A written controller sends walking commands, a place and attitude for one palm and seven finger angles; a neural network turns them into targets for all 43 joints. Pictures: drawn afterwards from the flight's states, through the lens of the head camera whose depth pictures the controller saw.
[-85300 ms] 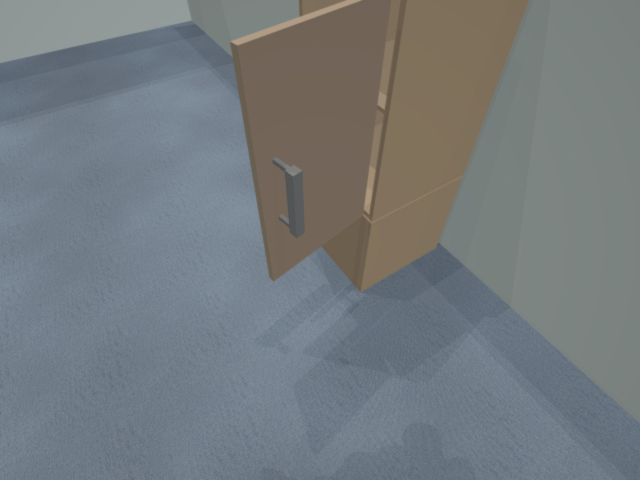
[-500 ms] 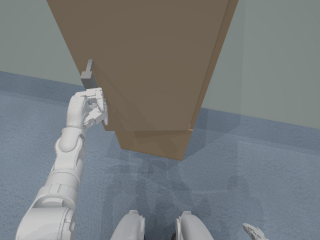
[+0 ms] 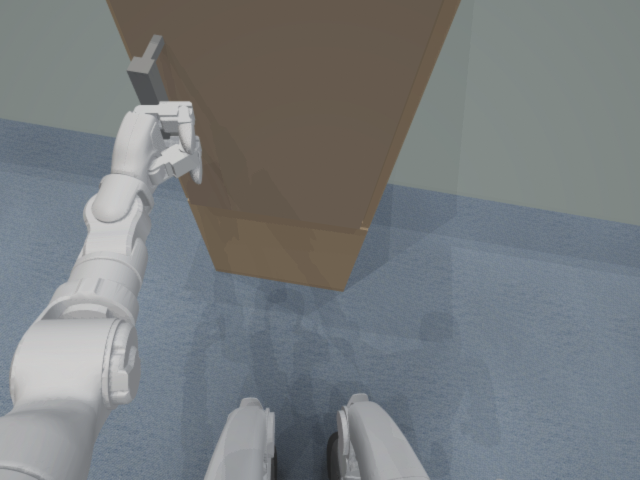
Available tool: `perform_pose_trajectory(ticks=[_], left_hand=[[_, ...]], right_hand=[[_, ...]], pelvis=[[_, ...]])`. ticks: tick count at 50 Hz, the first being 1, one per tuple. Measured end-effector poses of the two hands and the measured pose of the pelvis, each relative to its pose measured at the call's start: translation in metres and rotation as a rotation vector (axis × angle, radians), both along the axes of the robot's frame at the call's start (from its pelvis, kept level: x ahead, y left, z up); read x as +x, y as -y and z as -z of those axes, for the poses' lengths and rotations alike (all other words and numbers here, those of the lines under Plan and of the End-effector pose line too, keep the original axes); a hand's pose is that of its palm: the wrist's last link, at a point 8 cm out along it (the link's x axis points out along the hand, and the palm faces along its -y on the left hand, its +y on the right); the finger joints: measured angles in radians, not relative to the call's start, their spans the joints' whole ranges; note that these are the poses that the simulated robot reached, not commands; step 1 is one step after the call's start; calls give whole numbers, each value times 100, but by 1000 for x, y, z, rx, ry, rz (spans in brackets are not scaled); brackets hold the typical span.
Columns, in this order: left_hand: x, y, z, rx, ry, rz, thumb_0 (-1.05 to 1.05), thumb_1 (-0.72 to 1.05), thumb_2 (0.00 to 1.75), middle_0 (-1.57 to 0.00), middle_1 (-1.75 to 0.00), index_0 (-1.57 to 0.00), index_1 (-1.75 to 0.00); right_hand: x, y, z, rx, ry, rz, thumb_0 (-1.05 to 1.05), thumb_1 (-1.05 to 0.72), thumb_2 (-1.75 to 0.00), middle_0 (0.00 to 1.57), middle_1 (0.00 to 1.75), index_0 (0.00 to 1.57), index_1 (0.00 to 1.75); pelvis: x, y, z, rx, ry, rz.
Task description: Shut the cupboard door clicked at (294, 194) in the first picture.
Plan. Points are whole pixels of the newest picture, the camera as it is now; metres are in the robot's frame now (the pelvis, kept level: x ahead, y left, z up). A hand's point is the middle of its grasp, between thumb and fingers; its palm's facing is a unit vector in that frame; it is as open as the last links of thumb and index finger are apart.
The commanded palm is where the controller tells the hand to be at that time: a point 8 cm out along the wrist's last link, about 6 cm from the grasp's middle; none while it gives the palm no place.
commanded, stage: push the door shut along its arc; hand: left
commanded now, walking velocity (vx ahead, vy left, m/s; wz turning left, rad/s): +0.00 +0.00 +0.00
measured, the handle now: (168, 110) +0.57 +0.17 +0.06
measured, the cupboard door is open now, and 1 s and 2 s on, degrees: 1 0 0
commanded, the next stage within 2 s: pull the fist back off the door in 0.26 s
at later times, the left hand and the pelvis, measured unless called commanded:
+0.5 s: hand (207, 142) +0.51 +0.12 +0.07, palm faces +0.07 -1.00 +0.05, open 3.3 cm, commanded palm +0.52 +0.13 +0.06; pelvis -0.02 +0.00 -0.01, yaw +1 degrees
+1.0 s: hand (226, 160) +0.49 +0.10 +0.05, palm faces +0.07 -1.00 -0.02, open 3.1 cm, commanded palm +0.44 +0.15 +0.06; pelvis +0.02 -0.01 +0.02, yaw -2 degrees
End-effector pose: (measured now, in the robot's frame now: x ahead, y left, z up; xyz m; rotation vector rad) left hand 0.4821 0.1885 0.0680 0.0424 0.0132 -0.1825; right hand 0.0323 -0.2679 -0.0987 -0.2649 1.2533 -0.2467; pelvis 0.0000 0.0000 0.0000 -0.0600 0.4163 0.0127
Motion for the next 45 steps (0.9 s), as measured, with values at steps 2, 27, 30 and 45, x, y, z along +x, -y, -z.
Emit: perform_pose_trajectory(ticks=[2,27,30,45], left_hand=[[5,3,0,3,-1,9,2,90,90,-131,-150,-132,-150],[4,22,3,-76,8,-323,2,90,90,-133,-150,-137,-150],[6,28,3,26,21,-305,2,90,90,-131,-150,-135,-150],[8,47,9,-22,6,-246,2,90,90,-130,-150,-130,-150]], right_hand=[[-4,-2,1,1,-11,4,1,-90,-90,20,30,20,30],[-25,-7,5,-9,-5,-78,1,-90,-90,20,30,20,30],[-32,-9,6,17,-4,-59,1,-90,-90,20,30,20,30],[-47,-11,0,95,-95,71,1,-90,-90,20,30,20,30]], pelvis=[[0,-1,1,-2,-7,0],[-25,0,13,-19,-34,-20],[-26,2,13,-14,-31,-13],[4,8,-7,27,-15,50]])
